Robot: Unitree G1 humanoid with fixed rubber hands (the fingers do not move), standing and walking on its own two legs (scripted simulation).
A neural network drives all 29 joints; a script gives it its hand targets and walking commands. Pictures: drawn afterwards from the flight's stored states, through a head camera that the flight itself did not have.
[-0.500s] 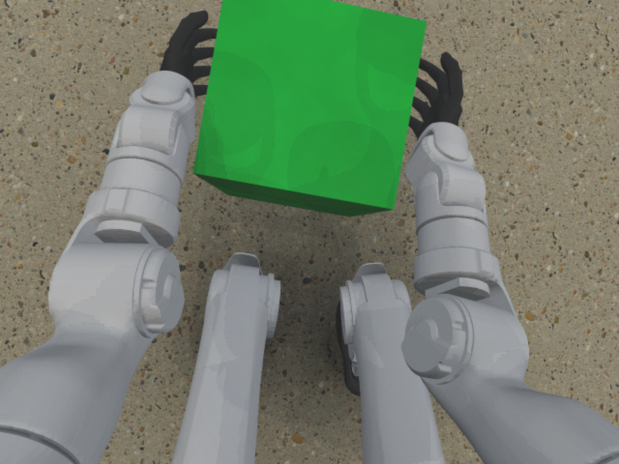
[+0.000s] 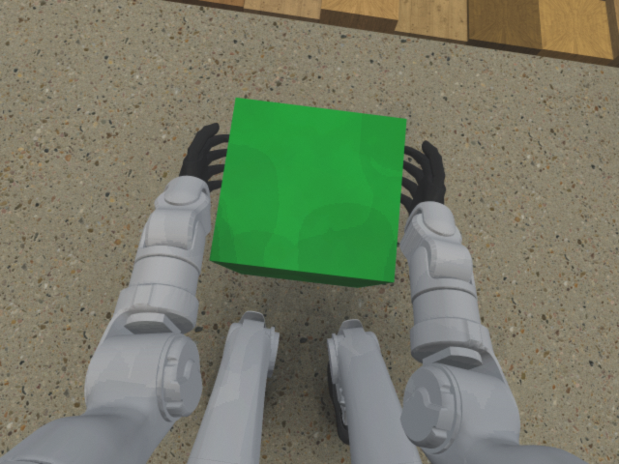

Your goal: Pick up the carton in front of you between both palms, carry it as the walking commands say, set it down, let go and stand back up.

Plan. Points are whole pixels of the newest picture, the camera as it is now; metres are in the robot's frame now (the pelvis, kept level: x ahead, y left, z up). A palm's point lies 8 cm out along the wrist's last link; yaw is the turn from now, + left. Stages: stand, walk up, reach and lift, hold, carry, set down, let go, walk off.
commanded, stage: reach and lift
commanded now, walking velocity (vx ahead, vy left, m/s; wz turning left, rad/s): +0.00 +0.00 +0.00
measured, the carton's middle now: (308, 210) +0.44 +0.02 -0.13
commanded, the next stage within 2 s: hold in 1.90 s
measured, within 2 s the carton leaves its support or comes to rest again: neither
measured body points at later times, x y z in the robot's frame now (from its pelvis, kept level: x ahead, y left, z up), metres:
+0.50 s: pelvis +0.05 +0.00 +0.14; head +0.14 +0.01 +0.58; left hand +0.41 +0.16 +0.09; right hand +0.41 -0.14 +0.11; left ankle +0.09 +0.13 -0.53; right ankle +0.08 -0.13 -0.53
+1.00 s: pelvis +0.07 -0.01 +0.21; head +0.04 +0.00 +0.66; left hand +0.36 +0.15 +0.22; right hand +0.38 -0.15 +0.23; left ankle +0.09 +0.13 -0.53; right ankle +0.08 -0.13 -0.53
